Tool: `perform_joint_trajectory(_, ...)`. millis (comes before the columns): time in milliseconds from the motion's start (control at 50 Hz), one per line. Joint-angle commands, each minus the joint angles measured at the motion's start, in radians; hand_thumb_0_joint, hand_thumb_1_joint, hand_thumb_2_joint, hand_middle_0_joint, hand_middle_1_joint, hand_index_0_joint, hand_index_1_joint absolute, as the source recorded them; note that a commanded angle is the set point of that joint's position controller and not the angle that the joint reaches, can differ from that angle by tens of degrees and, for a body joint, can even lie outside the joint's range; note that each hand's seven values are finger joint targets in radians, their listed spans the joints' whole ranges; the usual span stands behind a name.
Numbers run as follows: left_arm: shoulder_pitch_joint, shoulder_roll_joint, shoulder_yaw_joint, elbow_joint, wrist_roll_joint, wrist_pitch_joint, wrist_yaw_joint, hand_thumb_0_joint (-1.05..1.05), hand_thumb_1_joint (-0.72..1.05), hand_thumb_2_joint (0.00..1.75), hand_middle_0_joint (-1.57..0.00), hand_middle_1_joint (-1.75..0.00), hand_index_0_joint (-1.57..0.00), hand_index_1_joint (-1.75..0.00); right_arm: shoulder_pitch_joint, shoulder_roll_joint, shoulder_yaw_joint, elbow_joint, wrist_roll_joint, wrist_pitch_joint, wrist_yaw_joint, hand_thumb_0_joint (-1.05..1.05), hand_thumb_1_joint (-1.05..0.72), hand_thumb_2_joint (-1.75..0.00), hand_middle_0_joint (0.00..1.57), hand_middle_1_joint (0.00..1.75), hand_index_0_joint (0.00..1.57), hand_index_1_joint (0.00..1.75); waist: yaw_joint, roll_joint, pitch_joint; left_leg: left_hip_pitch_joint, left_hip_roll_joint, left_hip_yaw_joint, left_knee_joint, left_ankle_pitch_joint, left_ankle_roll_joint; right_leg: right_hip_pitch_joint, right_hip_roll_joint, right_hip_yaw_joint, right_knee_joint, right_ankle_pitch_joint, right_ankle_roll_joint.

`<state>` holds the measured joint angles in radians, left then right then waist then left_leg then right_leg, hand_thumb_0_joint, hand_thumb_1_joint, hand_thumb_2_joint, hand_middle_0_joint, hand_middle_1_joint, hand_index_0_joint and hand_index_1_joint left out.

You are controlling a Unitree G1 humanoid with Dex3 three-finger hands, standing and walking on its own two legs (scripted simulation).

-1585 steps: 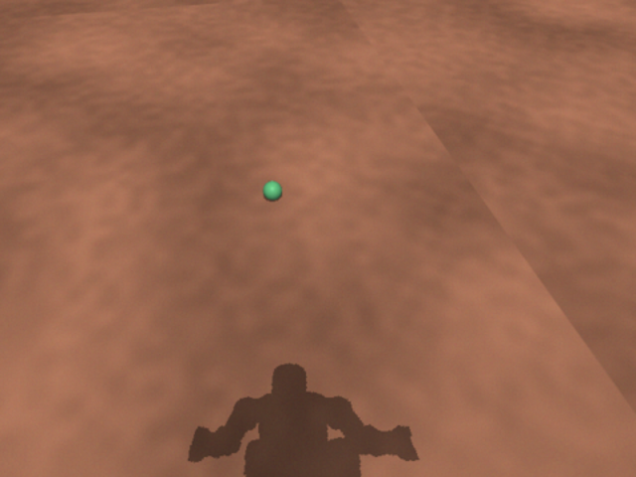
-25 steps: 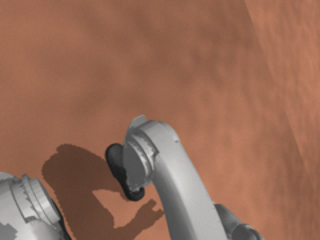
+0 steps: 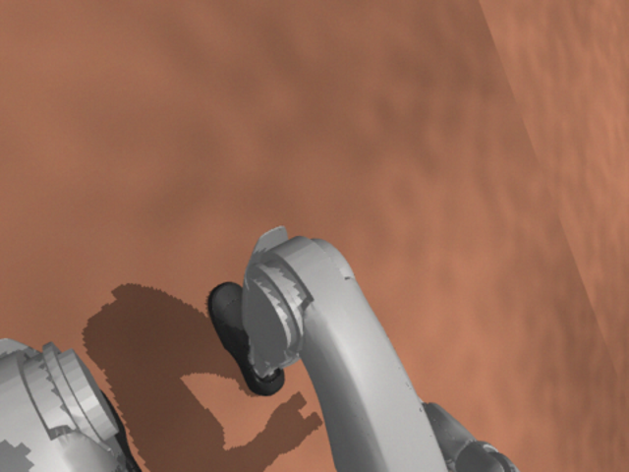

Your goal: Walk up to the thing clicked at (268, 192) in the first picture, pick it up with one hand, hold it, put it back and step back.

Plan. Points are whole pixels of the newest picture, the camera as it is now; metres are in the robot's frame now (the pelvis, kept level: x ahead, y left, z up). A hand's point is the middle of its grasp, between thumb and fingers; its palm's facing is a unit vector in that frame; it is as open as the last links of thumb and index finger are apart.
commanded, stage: settle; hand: left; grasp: from above
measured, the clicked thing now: out of the picture +0.51 +0.38 -0.27
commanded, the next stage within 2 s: lift in 1.04 s
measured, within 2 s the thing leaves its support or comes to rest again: leaves its support in 0.42 s
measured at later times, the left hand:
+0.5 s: hand out of the picture +0.49 +0.38 -0.22, palm faces -0.41 -0.15 -0.90, open 10.9 cm
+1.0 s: hand out of the picture +0.49 +0.38 -0.14, palm faces -0.41 -0.12 -0.90, open 10.8 cm
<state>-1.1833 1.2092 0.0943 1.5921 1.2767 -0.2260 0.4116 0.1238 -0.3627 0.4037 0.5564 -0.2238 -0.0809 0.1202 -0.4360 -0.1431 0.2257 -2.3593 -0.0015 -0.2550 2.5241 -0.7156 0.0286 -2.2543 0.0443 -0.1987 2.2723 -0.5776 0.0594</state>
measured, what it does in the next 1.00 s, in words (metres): stands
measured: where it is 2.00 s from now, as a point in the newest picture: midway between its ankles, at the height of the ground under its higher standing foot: (190, 409)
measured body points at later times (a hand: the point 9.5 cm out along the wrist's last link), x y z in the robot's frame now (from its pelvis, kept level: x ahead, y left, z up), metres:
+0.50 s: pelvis +0.00 +0.00 +0.00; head +0.30 +0.14 +0.31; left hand +0.51 +0.39 -0.17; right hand +0.04 -0.26 -0.04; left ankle +0.06 +0.11 -0.28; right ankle +0.14 -0.12 -0.28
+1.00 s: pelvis +0.00 +0.00 +0.02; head +0.26 +0.13 +0.36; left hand +0.50 +0.38 -0.08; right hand +0.09 -0.27 -0.04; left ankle +0.06 +0.11 -0.28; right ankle +0.14 -0.12 -0.28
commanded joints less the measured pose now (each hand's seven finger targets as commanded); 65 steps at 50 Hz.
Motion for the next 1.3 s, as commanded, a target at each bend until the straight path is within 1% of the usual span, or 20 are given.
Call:
perform_joint_trajectory(0,-0.203,0.237,0.013,-0.098,-0.006,-0.001,0.024,0.00,0.25,0.81,-0.59,-0.92,-0.62,-0.88,0.206,-0.342,-0.093,0.026,0.002,0.016,-0.006,0.00,-0.89,-0.90,0.20,0.30,0.20,0.30,-0.071,0.613,-0.617,0.522,0.058,0.047,-0.271,0.303,-0.039,0.348,0.012,-0.074,-0.157,0.189,-0.091)
perform_joint_trajectory(80,-0.189,0.247,0.016,-0.092,-0.013,0.000,0.021,0.00,0.29,0.80,-0.62,-0.90,-0.65,-0.87,0.198,-0.341,-0.091,0.023,0.003,0.015,-0.009,0.00,-0.89,-0.90,0.20,0.30,0.20,0.30,-0.067,0.582,-0.611,0.497,0.055,0.062,-0.264,0.268,-0.028,0.371,0.013,-0.067,-0.170,0.177,-0.087)
perform_joint_trajectory(140,-0.194,0.264,0.027,-0.100,-0.013,0.001,0.021,0.00,0.16,0.78,-0.58,-0.90,-0.61,-0.86,0.194,-0.346,-0.097,0.019,0.004,0.018,-0.010,0.00,-0.91,-0.90,0.20,0.30,0.20,0.30,-0.054,0.590,-0.645,0.505,0.056,0.057,-0.269,0.267,-0.031,0.378,0.014,-0.073,-0.166,0.174,-0.090)
perform_joint_trajectory(180,-0.237,0.285,0.041,-0.162,-0.012,-0.001,0.019,0.00,0.14,0.76,-0.56,-0.89,-0.59,-0.85,0.210,-0.351,-0.104,0.024,0.004,0.020,-0.011,0.00,-0.91,-0.90,0.20,0.30,0.20,0.30,-0.054,0.638,-0.693,0.546,0.059,0.057,-0.270,0.301,-0.037,0.384,0.013,-0.070,-0.163,0.194,-0.090)
perform_joint_trajectory(320,-0.243,0.303,0.087,-0.246,-0.011,0.005,-0.008,0.00,0.16,0.77,-0.58,-0.89,-0.61,-0.86,0.225,-0.349,-0.122,0.021,0.006,0.030,-0.009,0.00,-0.91,-0.90,0.20,0.30,0.20,0.30,-0.047,0.669,-0.710,0.563,0.055,0.066,-0.263,0.344,-0.044,0.381,0.004,-0.061,-0.166,0.224,-0.099)
perform_joint_trajectory(480,-0.205,0.271,0.117,-0.371,-0.021,0.018,-0.083,0.00,0.27,0.85,-0.65,-0.93,-0.68,-0.90,0.267,-0.347,-0.187,0.015,0.019,0.050,-0.005,0.00,-0.91,-0.90,0.20,0.30,0.20,0.30,-0.013,0.706,-0.777,0.623,0.047,0.082,-0.281,0.385,-0.049,0.377,-0.003,-0.050,-0.186,0.228,-0.110)
perform_joint_trajectory(540,-0.206,0.215,0.104,-0.441,-0.031,0.021,-0.124,0.00,0.34,0.86,-0.69,-0.96,-0.72,-0.93,0.272,-0.348,-0.230,0.013,0.030,0.071,0.000,0.00,-0.91,-0.90,0.20,0.30,0.20,0.30,0.006,0.765,-0.830,0.692,0.045,0.073,-0.302,0.425,-0.059,0.338,-0.009,-0.048,-0.182,0.221,-0.114)
perform_joint_trajectory(560,-0.183,0.176,0.081,-0.421,-0.040,0.026,-0.138,0.00,0.36,0.87,-0.70,-0.97,-0.73,-0.93,0.263,-0.348,-0.240,0.001,0.038,0.077,0.000,0.00,-0.91,-0.90,0.20,0.30,0.20,0.30,0.016,0.726,-0.815,0.666,0.038,0.071,-0.308,0.400,-0.055,0.318,-0.008,-0.049,-0.185,0.204,-0.117)
perform_joint_trajectory(620,-0.188,0.164,0.085,-0.453,-0.045,0.031,-0.175,0.00,0.42,0.89,-0.75,-0.97,-0.78,-0.93,0.280,-0.327,-0.250,0.008,0.050,0.099,-0.001,0.00,-0.90,-0.90,0.20,0.30,0.20,0.30,0.015,0.660,-0.794,0.587,0.032,0.094,-0.322,0.340,-0.038,0.344,-0.007,-0.037,-0.201,0.189,-0.115)
perform_joint_trajectory(720,-0.240,0.053,0.007,-0.508,-0.065,0.027,-0.216,0.00,0.47,0.83,-0.77,-0.94,-0.82,-0.90,0.267,-0.306,-0.270,-0.012,0.074,0.109,-0.006,0.00,-0.90,-0.90,0.20,0.30,0.20,0.30,0.019,0.616,-0.804,0.575,0.015,0.108,-0.344,0.296,-0.029,0.326,-0.009,-0.029,-0.214,0.177,-0.114)
perform_joint_trajectory(760,-0.223,0.103,0.040,-0.484,-0.063,0.029,-0.219,0.00,0.46,0.84,-0.78,-0.93,-0.82,-0.88,0.284,-0.303,-0.280,-0.001,0.079,0.115,-0.010,0.00,-0.90,-0.90,0.20,0.30,0.20,0.30,0.034,0.607,-0.820,0.580,0.012,0.115,-0.358,0.279,-0.024,0.337,-0.009,-0.020,-0.217,0.157,-0.111)
perform_joint_trajectory(800,-0.258,0.057,0.010,-0.502,-0.059,0.029,-0.225,0.00,0.48,0.82,-0.78,-0.92,-0.83,-0.87,0.277,-0.300,-0.286,-0.011,0.084,0.117,-0.013,0.00,-0.90,-0.90,0.20,0.30,0.20,0.30,0.038,0.607,-0.826,0.588,0.004,0.116,-0.361,0.284,-0.027,0.308,-0.012,-0.020,-0.217,0.163,-0.116)
perform_joint_trajectory(860,-0.269,0.053,0.011,-0.499,-0.058,0.037,-0.223,0.00,0.48,0.82,-0.80,-0.91,-0.84,-0.87,0.280,-0.288,-0.290,-0.011,0.091,0.121,-0.014,0.00,-0.90,-0.90,0.20,0.30,0.20,0.30,0.047,0.624,-0.872,0.624,0.001,0.126,-0.373,0.320,-0.027,0.327,-0.016,-0.011,-0.215,0.191,-0.113)
perform_joint_trajectory(1040,-0.320,0.036,0.001,-0.496,-0.057,0.069,-0.238,0.00,0.49,0.88,-0.81,-0.93,-0.85,-0.90,0.282,-0.264,-0.300,-0.020,0.102,0.135,-0.024,0.00,-0.90,-0.90,0.20,0.30,0.20,0.30,0.056,0.606,-0.914,0.601,-0.008,0.160,-0.405,0.262,-0.015,0.357,-0.014,0.011,-0.242,0.155,-0.115)
perform_joint_trajectory(1060,-0.324,0.042,0.004,-0.491,-0.057,0.073,-0.241,0.00,0.47,0.80,-0.82,-0.96,-0.87,-0.91,0.285,-0.264,-0.303,-0.021,0.104,0.137,-0.026,0.00,-0.94,-0.91,0.20,0.30,0.20,0.30,0.053,0.597,-0.921,0.605,-0.009,0.161,-0.401,0.281,-0.014,0.359,-0.016,0.014,-0.244,0.169,-0.114)
perform_joint_trajectory(1160,-0.293,0.024,0.007,-0.510,-0.082,0.092,-0.287,0.00,0.37,0.80,-0.73,-0.85,-0.76,-0.80,0.301,-0.259,-0.316,-0.031,0.115,0.153,-0.035,0.00,-0.89,-0.89,0.20,0.30,0.20,0.30,0.072,0.582,-0.943,0.605,-0.015,0.163,-0.434,0.268,-0.012,0.379,-0.021,0.022,-0.270,0.151,-0.116)
perform_joint_trajectory(1180,-0.285,0.019,0.005,-0.513,-0.090,0.093,-0.299,0.00,0.41,0.72,-0.76,-0.93,-0.81,-0.88,0.302,-0.253,-0.319,-0.035,0.115,0.156,-0.036,0.00,-0.94,-0.91,0.20,0.30,0.20,0.30,0.076,0.579,-0.946,0.600,-0.016,0.173,-0.434,0.263,-0.010,0.397,-0.021,0.027,-0.277,0.144,-0.119)
perform_joint_trajectory(1200,-0.288,0.019,0.008,-0.547,-0.096,0.094,-0.309,0.00,0.37,0.79,-0.72,-0.85,-0.76,-0.80,0.300,-0.249,-0.321,-0.038,0.118,0.163,-0.039,0.00,-0.89,-0.89,0.20,0.30,0.20,0.30,0.085,0.578,-0.982,0.602,-0.015,0.177,-0.442,0.264,-0.008,0.414,-0.019,0.030,-0.282,0.148,-0.116)
perform_joint_trajectory(1220,-0.278,0.027,0.014,-0.548,-0.102,0.097,-0.316,0.00,0.40,0.72,-0.75,-0.93,-0.81,-0.87,0.300,-0.256,-0.325,-0.033,0.124,0.168,-0.045,0.00,-0.94,-0.91,0.20,0.30,0.20,0.30,0.100,0.580,-0.972,0.604,-0.021,0.173,-0.452,0.259,-0.011,0.393,-0.022,0.033,-0.284,0.137,-0.123)
perform_joint_trajectory(1280,-0.246,0.010,0.024,-0.587,-0.128,0.097,-0.347,0.00,0.50,0.82,-0.81,-0.95,-0.86,-0.90,0.309,-0.250,-0.343,-0.035,0.133,0.184,-0.055,0.00,-0.92,-0.91,0.20,0.30,0.20,0.30,0.112,0.577,-0.995,0.638,-0.025,0.168,-0.474,0.259,-0.012,0.393,-0.025,0.038,-0.303,0.131,-0.126)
